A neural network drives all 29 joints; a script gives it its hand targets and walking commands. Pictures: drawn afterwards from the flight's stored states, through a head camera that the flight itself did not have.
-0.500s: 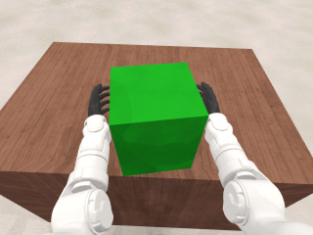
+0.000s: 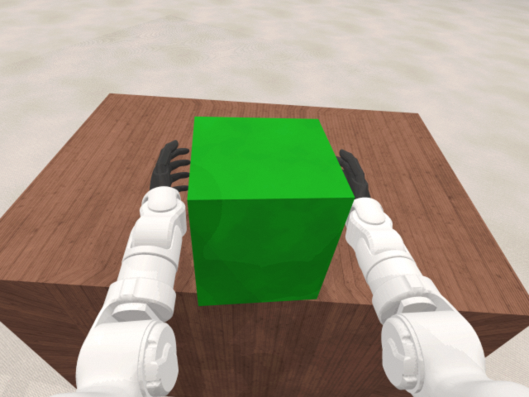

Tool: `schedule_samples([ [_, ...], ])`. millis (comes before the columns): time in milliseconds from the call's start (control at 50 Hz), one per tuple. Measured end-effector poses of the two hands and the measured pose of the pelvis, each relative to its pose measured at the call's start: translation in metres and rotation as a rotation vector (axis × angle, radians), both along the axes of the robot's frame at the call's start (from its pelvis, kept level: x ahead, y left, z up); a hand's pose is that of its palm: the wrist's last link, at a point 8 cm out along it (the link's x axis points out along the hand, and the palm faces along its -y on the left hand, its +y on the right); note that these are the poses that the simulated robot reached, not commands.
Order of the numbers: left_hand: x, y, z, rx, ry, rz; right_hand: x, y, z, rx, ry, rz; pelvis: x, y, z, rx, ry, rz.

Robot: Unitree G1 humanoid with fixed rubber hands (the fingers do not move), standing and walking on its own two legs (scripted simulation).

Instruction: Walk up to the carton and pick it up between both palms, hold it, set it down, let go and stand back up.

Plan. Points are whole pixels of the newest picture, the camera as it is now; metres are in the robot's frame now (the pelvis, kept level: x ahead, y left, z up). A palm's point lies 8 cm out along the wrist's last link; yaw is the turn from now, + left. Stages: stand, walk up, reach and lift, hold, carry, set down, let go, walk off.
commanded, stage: reach and lift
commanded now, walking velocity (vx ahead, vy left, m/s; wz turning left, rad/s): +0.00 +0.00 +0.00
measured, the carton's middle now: (258, 212) +0.41 +0.06 +0.08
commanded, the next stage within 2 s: hold in 1.60 s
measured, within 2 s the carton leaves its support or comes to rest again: neither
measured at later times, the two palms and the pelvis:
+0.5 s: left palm (155, 174) +0.39 +0.22 +0.16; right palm (348, 184) +0.42 -0.08 +0.14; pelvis +0.02 +0.01 +0.00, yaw +3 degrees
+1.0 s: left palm (126, 150) +0.36 +0.23 +0.22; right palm (351, 147) +0.39 -0.06 +0.23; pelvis -0.02 +0.01 +0.00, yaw +3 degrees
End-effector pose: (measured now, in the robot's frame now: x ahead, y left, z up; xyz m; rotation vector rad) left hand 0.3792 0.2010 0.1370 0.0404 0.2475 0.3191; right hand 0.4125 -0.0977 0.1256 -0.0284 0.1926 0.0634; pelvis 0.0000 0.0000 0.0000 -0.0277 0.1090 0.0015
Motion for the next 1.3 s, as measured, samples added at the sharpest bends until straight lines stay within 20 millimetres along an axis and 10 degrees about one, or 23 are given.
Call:
schedule_samples([
  [220,0.01,0.02,0.031,-0.051,-0.039,0.024,0.016,0.021,0.041,0.004,-0.027,0.011,0.0,0.005,0.0,0.001,0.0,0.004],
  [540,0.01,0.008,0.03,0.072,-0.017,-0.049,0.002,0.008,0.021,0.063,-0.016,-0.045,0.013,0.011,0.002,-0.009,-0.017,0.051],
  [760,-0.017,0.006,0.089,0.008,-0.103,-0.058,-0.03,0.006,0.076,0.067,-0.089,-0.069,-0.013,0.011,0.0,-0.009,-0.087,0.052],
  [940,-0.02,0.033,0.086,-0.078,-0.092,-0.028,-0.022,0.033,0.108,0.044,-0.071,-0.04,-0.02,0.012,0.0,-0.007,-0.103,0.055],
  [1300,0.011,0.004,0.084,0.071,-0.054,-0.106,-0.009,0.002,0.082,0.083,-0.049,-0.105,0.006,0.016,0.002,-0.004,-0.084,0.059],
])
